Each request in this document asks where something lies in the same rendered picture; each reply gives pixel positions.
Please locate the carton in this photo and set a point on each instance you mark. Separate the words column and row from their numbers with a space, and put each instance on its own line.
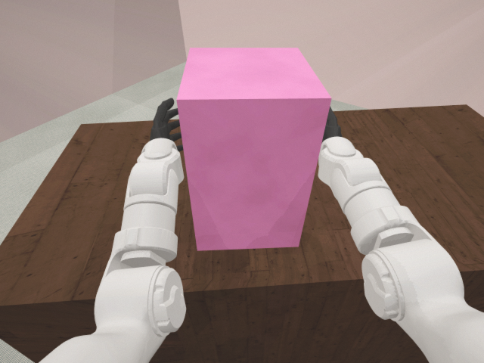
column 252, row 122

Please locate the robot left hand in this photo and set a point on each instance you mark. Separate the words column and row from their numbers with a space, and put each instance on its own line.
column 161, row 128

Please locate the robot right hand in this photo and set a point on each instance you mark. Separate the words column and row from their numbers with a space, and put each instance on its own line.
column 332, row 129

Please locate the robot left upper arm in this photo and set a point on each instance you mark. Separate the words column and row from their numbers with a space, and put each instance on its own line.
column 136, row 309

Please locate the robot right forearm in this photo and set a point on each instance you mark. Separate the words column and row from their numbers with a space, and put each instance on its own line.
column 376, row 217

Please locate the robot right upper arm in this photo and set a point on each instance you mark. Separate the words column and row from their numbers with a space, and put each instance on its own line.
column 417, row 285

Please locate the pedestal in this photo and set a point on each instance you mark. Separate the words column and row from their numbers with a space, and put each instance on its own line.
column 302, row 304

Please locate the robot left forearm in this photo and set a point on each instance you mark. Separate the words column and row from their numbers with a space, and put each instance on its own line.
column 147, row 236

